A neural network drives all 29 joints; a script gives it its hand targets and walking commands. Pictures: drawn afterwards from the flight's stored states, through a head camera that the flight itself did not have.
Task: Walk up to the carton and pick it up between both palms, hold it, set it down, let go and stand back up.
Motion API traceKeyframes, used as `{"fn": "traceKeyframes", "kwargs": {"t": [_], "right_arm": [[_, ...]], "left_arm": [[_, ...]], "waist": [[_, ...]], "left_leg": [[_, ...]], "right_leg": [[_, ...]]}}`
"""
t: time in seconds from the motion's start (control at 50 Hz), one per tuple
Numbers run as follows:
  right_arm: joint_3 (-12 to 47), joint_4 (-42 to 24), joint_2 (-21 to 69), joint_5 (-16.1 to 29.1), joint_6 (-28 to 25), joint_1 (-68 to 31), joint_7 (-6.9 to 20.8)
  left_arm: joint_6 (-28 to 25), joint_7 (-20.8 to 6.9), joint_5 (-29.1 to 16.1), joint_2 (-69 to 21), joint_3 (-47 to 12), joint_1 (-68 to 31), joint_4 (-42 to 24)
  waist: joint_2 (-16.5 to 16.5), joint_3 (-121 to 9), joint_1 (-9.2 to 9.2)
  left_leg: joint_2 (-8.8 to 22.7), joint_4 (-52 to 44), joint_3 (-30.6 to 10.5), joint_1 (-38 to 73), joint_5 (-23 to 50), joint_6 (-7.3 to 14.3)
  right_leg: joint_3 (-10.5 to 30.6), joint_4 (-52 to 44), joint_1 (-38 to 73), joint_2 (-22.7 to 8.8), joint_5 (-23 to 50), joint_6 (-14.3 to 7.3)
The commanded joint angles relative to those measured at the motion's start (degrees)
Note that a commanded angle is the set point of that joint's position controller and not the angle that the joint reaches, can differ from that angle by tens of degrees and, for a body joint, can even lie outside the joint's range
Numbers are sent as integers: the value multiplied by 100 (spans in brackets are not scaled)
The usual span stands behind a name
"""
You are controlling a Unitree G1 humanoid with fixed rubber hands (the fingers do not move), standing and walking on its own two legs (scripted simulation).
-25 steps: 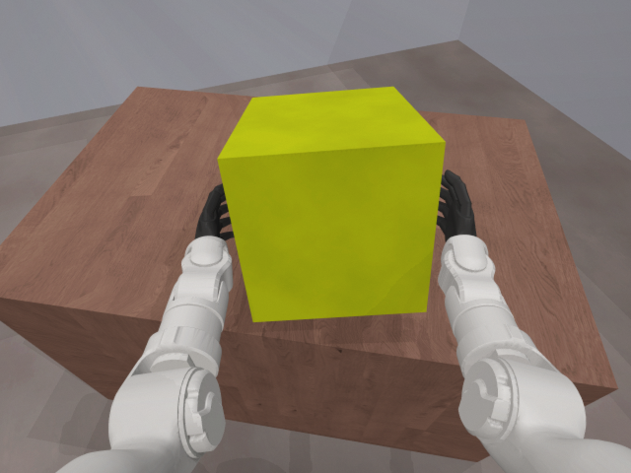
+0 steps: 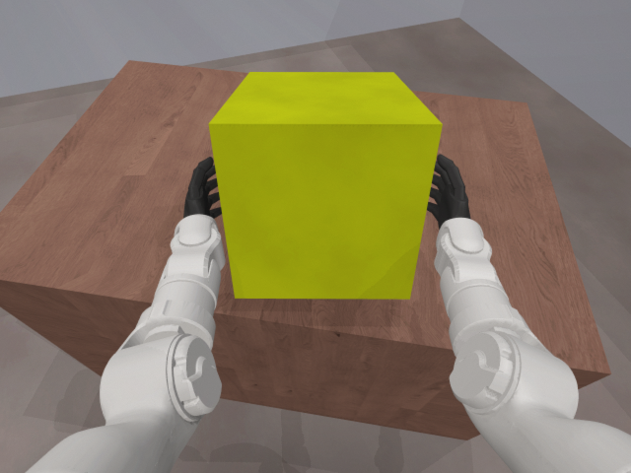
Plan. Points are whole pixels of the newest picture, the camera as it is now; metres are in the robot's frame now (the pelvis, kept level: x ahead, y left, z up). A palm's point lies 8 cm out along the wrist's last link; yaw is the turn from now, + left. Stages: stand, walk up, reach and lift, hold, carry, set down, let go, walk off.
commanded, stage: set down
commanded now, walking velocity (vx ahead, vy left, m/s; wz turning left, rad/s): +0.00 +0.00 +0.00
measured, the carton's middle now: (321, 174) +0.53 +0.00 +0.04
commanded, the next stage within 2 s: none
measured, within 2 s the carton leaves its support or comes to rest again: rests again in 0.74 s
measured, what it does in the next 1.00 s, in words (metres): stands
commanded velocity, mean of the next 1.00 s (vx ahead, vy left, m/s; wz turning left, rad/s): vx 0.00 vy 0.00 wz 0.00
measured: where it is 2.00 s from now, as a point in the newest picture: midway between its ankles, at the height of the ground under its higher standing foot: outside the picture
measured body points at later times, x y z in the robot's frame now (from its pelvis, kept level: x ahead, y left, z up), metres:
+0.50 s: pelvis +0.02 +0.00 +0.00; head +0.10 +0.00 +0.44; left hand +0.47 +0.16 +0.05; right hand +0.46 -0.18 +0.05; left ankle -0.01 +0.12 -0.75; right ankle -0.01 -0.11 -0.75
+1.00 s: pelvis +0.00 +0.00 -0.01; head +0.11 -0.01 +0.42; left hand +0.44 +0.16 +0.00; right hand +0.44 -0.19 +0.00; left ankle -0.01 +0.12 -0.75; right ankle -0.01 -0.11 -0.75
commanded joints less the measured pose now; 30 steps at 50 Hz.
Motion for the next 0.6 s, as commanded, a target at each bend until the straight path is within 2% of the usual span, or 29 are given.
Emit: {"fn": "traceKeyframes", "kwargs": {"t": [0.0,0.02,0.04,0.06,0.1,0.12,0.18,0.22,0.24,0.28,0.3,0.34,0.36,0.38,0.42,0.44,0.46,0.5,0.52,0.54,0.56,0.58], "right_arm": [[1139,-291,2223,-272,-227,-3806,925],[1157,-369,2184,-263,-222,-3793,942],[1190,-475,2171,-247,-232,-3896,948],[1257,-582,2278,-215,-258,-3843,945],[1356,-774,2193,-238,-305,-3982,947],[1303,-604,2199,-245,-306,-3745,950],[1421,-508,2197,-217,-316,-3615,968],[1518,-398,2294,-179,-300,-3503,959],[1552,-239,2292,-145,-305,-3385,971],[1502,-121,2265,-193,-342,-3332,957],[1635,-271,2328,-186,-421,-3385,963],[1564,-23,2241,-205,-487,-3412,957],[1572,56,2284,-189,-484,-3366,952],[1660,65,2303,-190,-505,-3322,946],[1702,212,2371,-187,-429,-3124,914],[1755,119,2439,-158,-466,-3175,895],[1873,65,2508,-179,-498,-3255,875],[1931,-168,2571,-266,-616,-3287,856],[1864,-132,2569,-274,-628,-3349,851],[1876,-185,2592,-282,-665,-3366,839],[1900,-115,2571,-290,-663,-3249,839],[1904,-128,2674,-330,-660,-3237,822]], "left_arm": [[-380,-895,69,-2547,-1124,-4521,-681],[-365,-892,88,-2600,-1035,-4332,-581],[-322,-905,167,-2577,-1013,-4201,-437],[-339,-911,207,-2557,-1030,-4191,-577],[-300,-937,132,-2703,-1096,-4006,-325],[-325,-923,128,-2828,-1208,-3983,-475],[-335,-899,165,-2810,-1127,-3749,-427],[-338,-937,230,-2719,-1050,-3596,-323],[-354,-935,235,-2833,-1076,-3536,-353],[-393,-936,207,-2724,-1142,-3657,-507],[-465,-900,179,-2782,-1247,-3692,-565],[-494,-832,119,-2877,-1390,-3706,-495],[-492,-841,133,-2876,-1328,-3599,-412],[-475,-854,190,-2955,-1293,-3356,-233],[-515,-917,166,-2787,-1177,-3360,-217],[-600,-936,152,-2701,-1172,-3470,-383],[-659,-965,133,-2643,-1093,-3451,-242],[-837,-969,80,-2636,-1117,-3513,-279],[-903,-979,68,-2490,-1005,-3546,-94],[-963,-983,65,-2499,-1038,-3646,-130],[-1032,-972,18,-2480,-1088,-3650,-100],[-1100,-1012,51,-2436,-1045,-3737,-5]], "waist": [[326,-3281,-65],[336,-3128,-51],[361,-3199,58],[468,-3298,133],[489,-3357,81],[636,-3442,-25],[493,-3376,6],[359,-3224,71],[432,-3269,-33],[408,-3219,-58],[455,-3331,42],[561,-3512,17],[529,-3360,36],[468,-3288,76],[214,-3176,30],[117,-3341,79],[-34,-3372,119],[-240,-3648,66],[-383,-3652,77],[-310,-3718,101],[-279,-3686,30],[-226,-3716,82]], "left_leg": [[-14,238,341,1546,1667,-253],[-23,239,301,1522,1609,-240],[-48,287,319,1503,1786,-228],[-60,330,392,1415,1855,-249],[-72,337,322,1269,1938,-240],[-43,394,305,1437,2174,-311],[17,569,259,1856,2695,-342],[8,579,270,1667,2652,-283],[40,573,230,1688,2875,-294],[49,623,192,1913,2896,-271],[104,733,170,1888,3220,-262],[200,926,97,2430,3880,-277],[222,991,99,2533,3858,-297],[169,970,144,2316,3646,-280],[96,748,162,1506,3064,-172],[35,667,204,1177,2825,-108],[0,534,236,718,2548,-53],[-71,308,288,-17,2130,33],[-100,245,285,-71,1946,79],[-106,193,288,-166,1757,80],[-69,170,285,-94,1776,78],[-122,148,316,-198,1566,114]], "right_leg": [[-386,181,1411,79,2151,340],[-378,146,1334,47,2051,356],[-323,197,1428,29,2198,343],[-324,263,1569,14,2416,367],[-332,310,1699,7,2650,336],[-368,329,1485,32,2607,295],[-430,285,1141,118,2754,274],[-373,302,1255,87,2994,315],[-397,352,1164,79,3142,330],[-428,256,783,95,2817,308],[-402,300,763,94,2888,305],[-464,248,187,160,2600,281],[-468,113,-56,153,2393,256],[-431,139,96,131,2611,214],[-305,356,1016,66,3277,267],[-266,474,1237,37,3541,327],[-157,616,1739,-25,3938,395],[-110,880,2473,-108,4535,481],[-71,872,2512,-116,4432,528],[-47,866,2557,-152,4294,529],[-96,853,2499,-166,4330,542],[-35,842,2467,-203,4263,535]]}}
